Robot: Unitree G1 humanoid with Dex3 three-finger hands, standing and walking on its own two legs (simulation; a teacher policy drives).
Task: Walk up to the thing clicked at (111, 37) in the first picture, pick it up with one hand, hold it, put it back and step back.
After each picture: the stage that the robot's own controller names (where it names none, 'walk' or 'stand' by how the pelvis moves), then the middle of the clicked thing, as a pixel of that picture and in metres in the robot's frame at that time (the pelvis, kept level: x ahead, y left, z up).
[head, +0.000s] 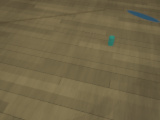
stand; (111, 40) +1.48 -0.33 -0.72
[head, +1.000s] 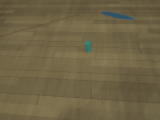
walk; (87, 46) +1.37 +0.05 -0.70
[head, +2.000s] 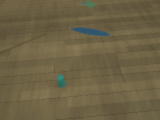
walk; (61, 81) +0.86 +0.26 -0.71
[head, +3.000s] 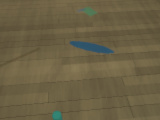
walk; (57, 118) +0.48 +0.20 -0.69
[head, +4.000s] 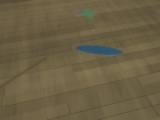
stand; out of the picture +0.40 -0.01 -0.69
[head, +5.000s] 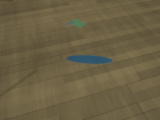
stand; out of the picture +0.37 +0.06 -0.72
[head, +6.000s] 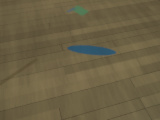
stand; out of the picture +0.32 +0.04 -0.70
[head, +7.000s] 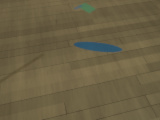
stand; out of the picture +0.36 +0.01 -0.68
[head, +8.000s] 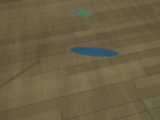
walk; out of the picture +0.33 +0.06 -0.70
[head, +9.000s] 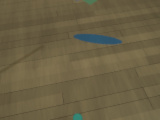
walk; out of the picture +0.39 +0.06 -0.68
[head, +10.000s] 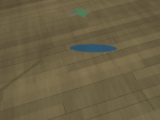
walk; out of the picture +0.41 +0.08 -0.70
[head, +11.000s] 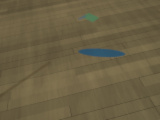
stand; out of the picture +0.42 +0.06 -0.70
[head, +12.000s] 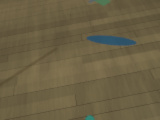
walk; out of the picture +0.39 +0.05 -0.69
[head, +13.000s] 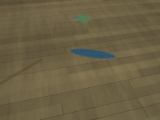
stand; out of the picture +0.44 +0.02 -0.71
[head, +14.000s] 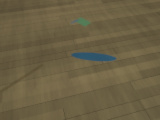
stand; out of the picture +0.43 +0.03 -0.73
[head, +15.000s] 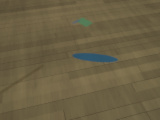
stand; out of the picture +0.41 +0.03 -0.73
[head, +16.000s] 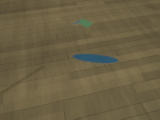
go down; out of the picture +0.41 +0.03 -0.73
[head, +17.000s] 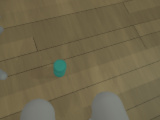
go down; (59, 68) +0.49 +0.03 -0.40
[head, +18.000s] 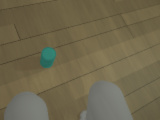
go down; (47, 58) +0.51 +0.05 -0.32
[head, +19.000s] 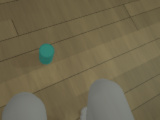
go down; (46, 54) +0.50 +0.06 -0.32
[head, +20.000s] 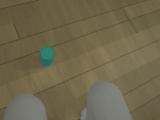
go down; (47, 57) +0.51 +0.05 -0.33
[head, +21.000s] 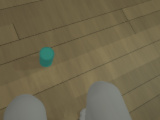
go down; (46, 57) +0.51 +0.05 -0.34
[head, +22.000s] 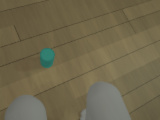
go down; (47, 58) +0.51 +0.05 -0.34
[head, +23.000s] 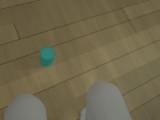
go down; (46, 57) +0.51 +0.05 -0.34
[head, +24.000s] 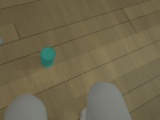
go down; (47, 57) +0.51 +0.05 -0.34
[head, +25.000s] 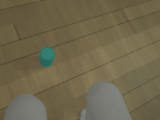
go down; (46, 57) +0.51 +0.05 -0.34
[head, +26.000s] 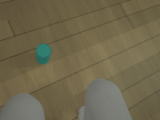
go down; (43, 54) +0.51 +0.06 -0.33
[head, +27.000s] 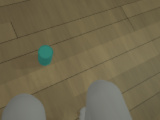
go down; (45, 56) +0.51 +0.05 -0.33
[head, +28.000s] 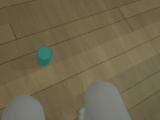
go down; (44, 57) +0.51 +0.05 -0.34
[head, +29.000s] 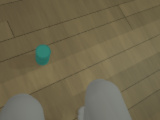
go down; (42, 55) +0.51 +0.06 -0.33
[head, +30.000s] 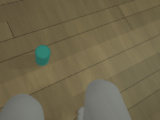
go down; (42, 55) +0.51 +0.06 -0.33
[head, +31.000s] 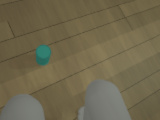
go down; (43, 55) +0.51 +0.06 -0.33
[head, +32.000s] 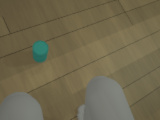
go down; (40, 52) +0.51 +0.06 -0.30
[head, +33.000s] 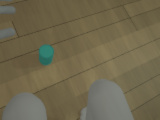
go down; (46, 55) +0.51 +0.05 -0.32
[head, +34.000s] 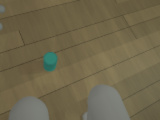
hold; (50, 62) +0.51 +0.05 -0.35
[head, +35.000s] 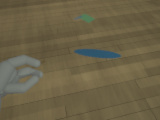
hold; out of the picture +0.42 +0.01 -0.66
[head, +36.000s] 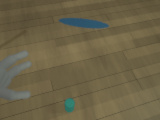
close in; (69, 105) +0.45 +0.02 -0.61
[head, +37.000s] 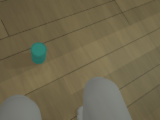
rest palm; (38, 53) +0.51 +0.06 -0.31
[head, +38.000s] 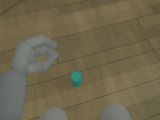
lower; (76, 79) +0.50 +0.02 -0.46
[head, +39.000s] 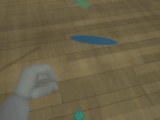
crouch; (78, 118) +0.46 +0.01 -0.62
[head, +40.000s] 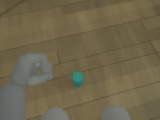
crouch; (77, 79) +0.49 +0.02 -0.48
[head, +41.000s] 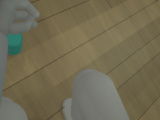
lower; (13, 43) +0.52 +0.09 -0.27
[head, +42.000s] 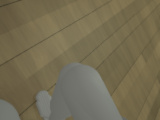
lower; out of the picture +0.52 +0.12 -0.29
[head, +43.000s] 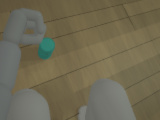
hold; (45, 49) +0.52 +0.07 -0.31
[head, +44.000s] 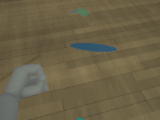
hold; out of the picture +0.45 +0.01 -0.65
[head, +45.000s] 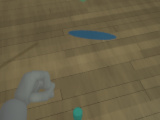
crouch; (77, 114) +0.44 +0.02 -0.65
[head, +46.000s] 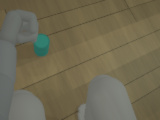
lower; (41, 45) +0.53 +0.05 -0.29
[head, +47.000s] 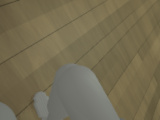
lower; out of the picture +0.53 +0.12 -0.29
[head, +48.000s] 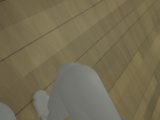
lower; out of the picture +0.52 +0.12 -0.28
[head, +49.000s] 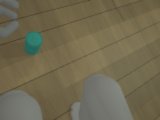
stand; (33, 44) +0.53 +0.08 -0.29
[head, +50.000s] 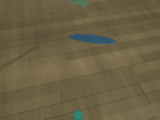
crouch; (77, 117) +0.45 +0.00 -0.63
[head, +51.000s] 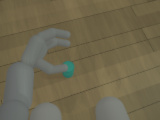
lower; (68, 69) +0.51 +0.02 -0.43
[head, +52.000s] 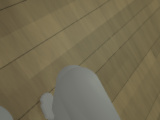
lower; out of the picture +0.53 +0.12 -0.28
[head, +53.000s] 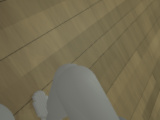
lower; out of the picture +0.53 +0.12 -0.29
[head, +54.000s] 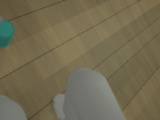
hold; (2, 34) +0.53 +0.11 -0.29
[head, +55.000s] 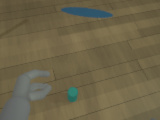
lower; (72, 94) +0.49 +0.01 -0.54
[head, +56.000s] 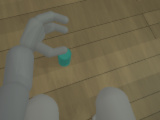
lower; (64, 57) +0.53 +0.02 -0.37
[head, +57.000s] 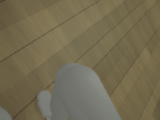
lower; out of the picture +0.53 +0.12 -0.28
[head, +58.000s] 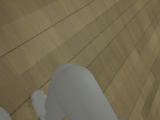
lower; out of the picture +0.53 +0.12 -0.30
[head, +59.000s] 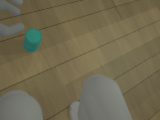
hold; (32, 41) +0.54 +0.08 -0.30
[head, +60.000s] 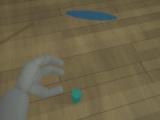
crouch; (76, 96) +0.49 +0.01 -0.56
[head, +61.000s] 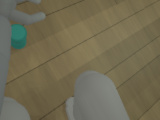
crouch; (17, 37) +0.54 +0.07 -0.29
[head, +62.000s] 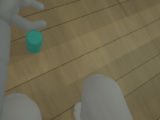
lower; (34, 42) +0.54 +0.06 -0.30
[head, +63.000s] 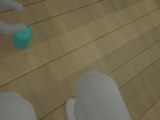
crouch; (22, 37) +0.54 +0.08 -0.28
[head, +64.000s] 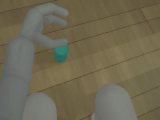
hold; (61, 53) +0.53 +0.03 -0.33
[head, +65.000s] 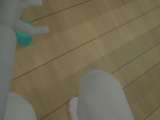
stand; (24, 34) +0.54 +0.07 -0.28
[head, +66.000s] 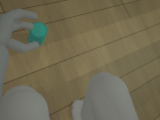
stand; (37, 35) +0.54 +0.08 -0.28
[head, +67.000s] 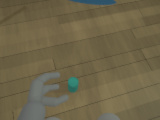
hold; (73, 85) +0.50 +0.01 -0.51
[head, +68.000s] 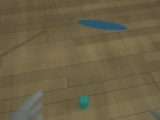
stand; (83, 102) +0.50 +0.00 -0.58
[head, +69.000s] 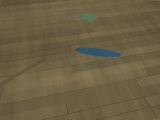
stand; out of the picture +0.45 -0.01 -0.66
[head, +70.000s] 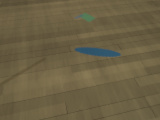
stand; out of the picture +0.45 -0.01 -0.66
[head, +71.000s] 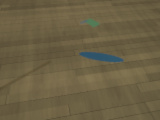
stand; out of the picture +0.46 -0.01 -0.71
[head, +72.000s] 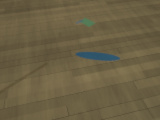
stand; out of the picture +0.46 +0.02 -0.72
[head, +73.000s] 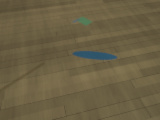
stand; out of the picture +0.45 +0.03 -0.73
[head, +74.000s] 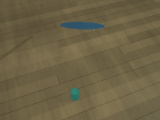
walk; (74, 94) +0.59 +0.06 -0.70
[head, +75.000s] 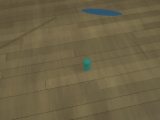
walk; (86, 64) +0.89 +0.01 -0.70
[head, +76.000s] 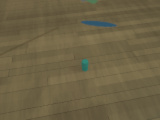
stand; (84, 65) +1.09 +0.01 -0.70
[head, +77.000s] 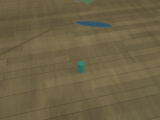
stand; (81, 67) +1.06 +0.01 -0.73
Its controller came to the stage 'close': no
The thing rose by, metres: 0.00
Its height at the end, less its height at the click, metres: +0.00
